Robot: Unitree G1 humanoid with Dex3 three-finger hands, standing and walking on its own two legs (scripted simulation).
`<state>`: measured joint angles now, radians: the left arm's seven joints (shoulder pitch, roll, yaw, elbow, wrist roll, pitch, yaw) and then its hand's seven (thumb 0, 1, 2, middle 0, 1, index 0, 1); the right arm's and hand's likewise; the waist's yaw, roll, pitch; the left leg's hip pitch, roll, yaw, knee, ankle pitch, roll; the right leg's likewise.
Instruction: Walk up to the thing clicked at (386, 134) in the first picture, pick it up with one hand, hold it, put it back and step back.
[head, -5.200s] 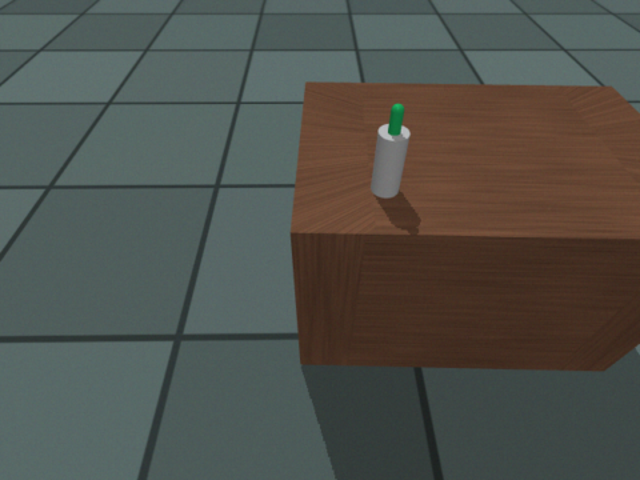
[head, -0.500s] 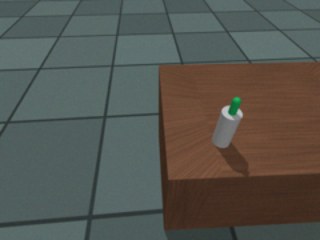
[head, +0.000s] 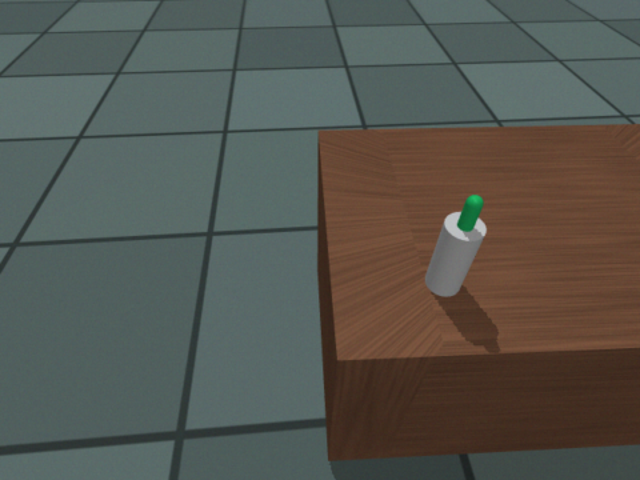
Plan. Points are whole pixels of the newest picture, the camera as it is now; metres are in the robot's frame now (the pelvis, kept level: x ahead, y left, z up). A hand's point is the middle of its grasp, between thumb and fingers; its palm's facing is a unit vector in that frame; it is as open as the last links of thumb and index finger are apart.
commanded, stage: stand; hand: right
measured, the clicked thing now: (457, 244) +0.49 -0.24 -0.02
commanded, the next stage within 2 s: rise first in 0.32 s
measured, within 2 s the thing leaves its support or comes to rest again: neither
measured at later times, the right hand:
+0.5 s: hand out of the picture +0.10 -0.25 -0.15, palm faces +0.03 +0.94 -0.33, open 7.8 cm
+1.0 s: hand (529, 448) +0.19 -0.26 -0.08, palm faces +0.22 +0.91 -0.35, open 16.5 cm
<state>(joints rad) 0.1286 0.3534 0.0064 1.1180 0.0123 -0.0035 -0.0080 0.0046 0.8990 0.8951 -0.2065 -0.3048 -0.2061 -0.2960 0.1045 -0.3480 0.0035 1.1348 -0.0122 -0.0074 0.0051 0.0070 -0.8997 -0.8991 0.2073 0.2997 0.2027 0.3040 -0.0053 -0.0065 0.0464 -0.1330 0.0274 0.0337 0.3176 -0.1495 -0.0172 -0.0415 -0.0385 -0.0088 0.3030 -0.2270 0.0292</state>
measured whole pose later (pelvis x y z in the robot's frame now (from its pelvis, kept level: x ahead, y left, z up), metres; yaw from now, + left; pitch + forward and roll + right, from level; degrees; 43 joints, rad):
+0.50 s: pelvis +0.00 +0.00 +0.00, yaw +0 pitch -1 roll +0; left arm 0.13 0.34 0.01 1.02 -0.05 -0.04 0.02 0.01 0.86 0.85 -0.17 -0.26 -0.17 -0.25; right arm 0.11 -0.33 0.00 1.02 0.05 -0.03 -0.02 0.01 -0.86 -0.86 0.18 0.26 0.17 0.26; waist 0.00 -0.01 0.07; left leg -0.18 0.03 0.03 0.37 -0.18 -0.02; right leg -0.09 -0.04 -0.01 0.36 -0.26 0.03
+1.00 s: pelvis +0.01 -0.01 -0.01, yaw +0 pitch +1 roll +1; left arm 0.20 0.23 0.09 0.67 -0.03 -0.06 0.08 0.00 -0.35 0.08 -0.07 -0.07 -0.08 -0.06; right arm 0.27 -0.29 -0.13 0.44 0.04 -0.03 -0.08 0.00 0.32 -0.10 0.06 0.06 0.06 0.06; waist -0.02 -0.03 0.00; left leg -0.22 0.04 0.04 0.41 -0.21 -0.03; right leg -0.14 -0.03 0.00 0.42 -0.30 0.02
